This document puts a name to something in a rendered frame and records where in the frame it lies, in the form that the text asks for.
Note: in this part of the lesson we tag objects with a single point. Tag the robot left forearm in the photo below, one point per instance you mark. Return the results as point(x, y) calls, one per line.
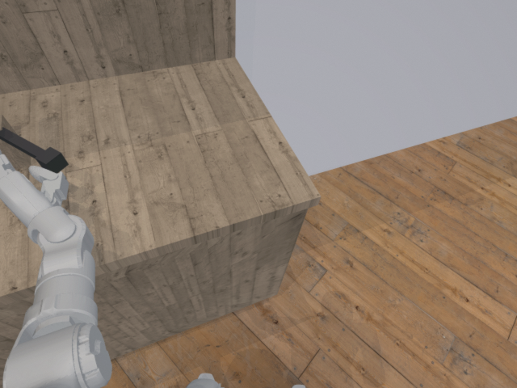
point(65, 286)

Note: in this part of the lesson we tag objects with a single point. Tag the robot left hand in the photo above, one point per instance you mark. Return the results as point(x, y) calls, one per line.
point(20, 195)

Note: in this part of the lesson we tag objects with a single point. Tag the left robot shin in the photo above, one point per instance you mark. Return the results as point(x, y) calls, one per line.
point(206, 375)

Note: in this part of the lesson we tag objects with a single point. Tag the left robot upper arm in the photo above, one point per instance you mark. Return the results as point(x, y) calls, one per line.
point(72, 357)

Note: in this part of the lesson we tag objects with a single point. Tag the counter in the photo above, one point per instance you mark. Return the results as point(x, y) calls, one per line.
point(192, 193)

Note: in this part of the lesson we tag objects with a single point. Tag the tap lever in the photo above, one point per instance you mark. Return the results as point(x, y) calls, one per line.
point(49, 159)

